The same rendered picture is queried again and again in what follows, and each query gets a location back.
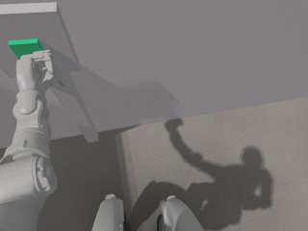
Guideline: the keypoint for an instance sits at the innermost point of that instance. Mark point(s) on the robot left forearm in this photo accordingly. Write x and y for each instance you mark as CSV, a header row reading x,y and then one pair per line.
x,y
33,131

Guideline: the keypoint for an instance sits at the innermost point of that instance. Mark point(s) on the panel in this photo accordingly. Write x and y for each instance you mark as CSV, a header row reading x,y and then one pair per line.
x,y
44,21

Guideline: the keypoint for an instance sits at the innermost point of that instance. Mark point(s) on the button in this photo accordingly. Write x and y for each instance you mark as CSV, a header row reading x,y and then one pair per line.
x,y
22,47

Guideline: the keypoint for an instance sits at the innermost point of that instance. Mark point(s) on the left robot hand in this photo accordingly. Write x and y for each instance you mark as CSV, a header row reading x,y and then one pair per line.
x,y
30,77

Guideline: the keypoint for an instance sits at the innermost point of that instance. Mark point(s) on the left robot shin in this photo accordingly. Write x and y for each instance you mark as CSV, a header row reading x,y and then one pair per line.
x,y
108,196

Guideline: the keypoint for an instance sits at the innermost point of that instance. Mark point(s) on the left robot thigh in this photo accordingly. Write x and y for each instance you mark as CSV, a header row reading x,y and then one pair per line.
x,y
109,216

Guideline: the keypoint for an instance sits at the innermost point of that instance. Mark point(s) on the robot left upper arm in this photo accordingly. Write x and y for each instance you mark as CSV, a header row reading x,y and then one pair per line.
x,y
24,186

